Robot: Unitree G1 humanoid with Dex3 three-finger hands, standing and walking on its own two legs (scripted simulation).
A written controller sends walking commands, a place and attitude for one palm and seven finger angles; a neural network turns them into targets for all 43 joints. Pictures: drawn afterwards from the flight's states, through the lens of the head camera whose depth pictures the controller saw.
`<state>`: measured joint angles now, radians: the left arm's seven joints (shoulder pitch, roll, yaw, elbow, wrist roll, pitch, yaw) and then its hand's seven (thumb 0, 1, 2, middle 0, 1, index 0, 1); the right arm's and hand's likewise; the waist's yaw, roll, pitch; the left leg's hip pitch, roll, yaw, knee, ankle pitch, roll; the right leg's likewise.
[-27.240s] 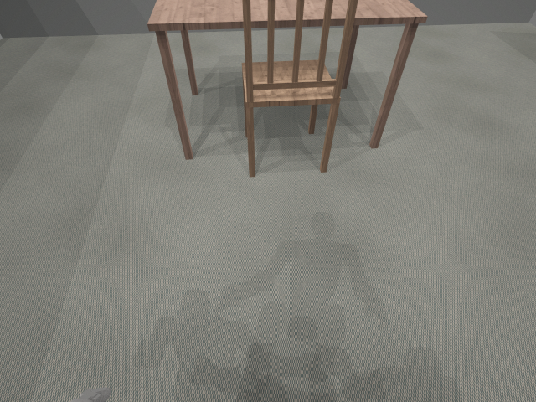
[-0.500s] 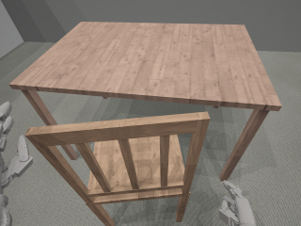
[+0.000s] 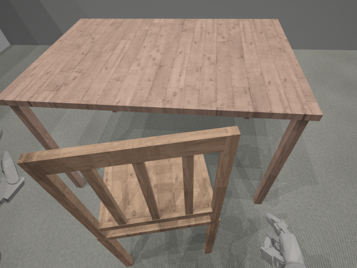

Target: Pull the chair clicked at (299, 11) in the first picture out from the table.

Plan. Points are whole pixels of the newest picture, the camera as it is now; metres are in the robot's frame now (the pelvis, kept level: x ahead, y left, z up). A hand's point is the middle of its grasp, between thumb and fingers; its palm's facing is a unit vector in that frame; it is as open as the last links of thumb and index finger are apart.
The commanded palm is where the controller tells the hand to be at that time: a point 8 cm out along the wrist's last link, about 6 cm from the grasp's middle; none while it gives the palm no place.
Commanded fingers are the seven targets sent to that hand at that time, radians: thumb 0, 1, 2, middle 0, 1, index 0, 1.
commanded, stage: step back with the hand held close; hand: left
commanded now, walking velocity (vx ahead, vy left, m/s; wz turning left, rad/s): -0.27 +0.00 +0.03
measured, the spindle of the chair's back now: (148, 194) +0.31 +0.12 -0.06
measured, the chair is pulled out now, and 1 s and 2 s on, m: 0.17 0.17 0.17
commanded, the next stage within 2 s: stop stepping back and stand still in 1.76 s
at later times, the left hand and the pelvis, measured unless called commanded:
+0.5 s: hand (13, 228) +0.14 +0.26 +0.15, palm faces +0.44 -0.75 -0.50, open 7.4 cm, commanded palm +0.08 +0.30 +0.18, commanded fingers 0.00 0.90 0.90 -0.20 -0.30 -0.20 -0.30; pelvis -0.06 +0.00 -0.01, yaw +0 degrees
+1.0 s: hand (4, 238) +0.12 +0.26 +0.16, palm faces +0.43 -0.73 -0.52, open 7.4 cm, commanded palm +0.06 +0.30 +0.18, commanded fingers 0.00 0.90 0.90 -0.20 -0.30 -0.20 -0.30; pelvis -0.08 +0.00 -0.02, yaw +1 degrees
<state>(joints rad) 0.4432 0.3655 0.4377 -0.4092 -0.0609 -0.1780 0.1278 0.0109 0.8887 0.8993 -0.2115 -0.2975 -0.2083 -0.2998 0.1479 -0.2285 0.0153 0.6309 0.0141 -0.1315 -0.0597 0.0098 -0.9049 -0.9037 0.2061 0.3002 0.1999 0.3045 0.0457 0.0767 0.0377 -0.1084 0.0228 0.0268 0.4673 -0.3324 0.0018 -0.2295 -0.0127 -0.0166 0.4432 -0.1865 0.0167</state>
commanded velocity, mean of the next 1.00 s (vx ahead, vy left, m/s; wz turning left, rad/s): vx -0.32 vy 0.00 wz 0.04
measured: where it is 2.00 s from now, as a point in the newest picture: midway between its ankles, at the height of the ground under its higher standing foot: outside the picture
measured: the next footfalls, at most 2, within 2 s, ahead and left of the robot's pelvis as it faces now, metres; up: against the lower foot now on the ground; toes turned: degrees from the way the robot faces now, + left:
right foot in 1.46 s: -0.18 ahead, -0.13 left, +0.00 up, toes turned +3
left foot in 1.66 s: -0.09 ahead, +0.12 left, +0.00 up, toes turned +0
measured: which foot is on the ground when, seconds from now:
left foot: down 0.00-1.00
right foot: down 0.00-1.00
